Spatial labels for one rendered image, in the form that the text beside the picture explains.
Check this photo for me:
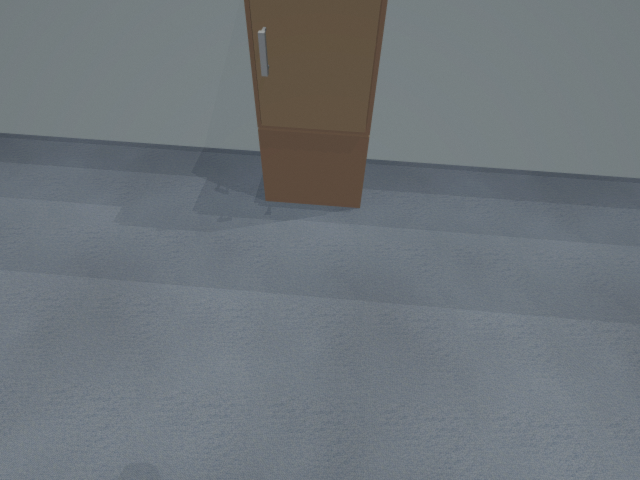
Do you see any cupboard door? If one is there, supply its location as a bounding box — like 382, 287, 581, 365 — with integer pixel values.
249, 0, 381, 132

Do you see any handle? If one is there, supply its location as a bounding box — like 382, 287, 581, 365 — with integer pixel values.
258, 27, 269, 77

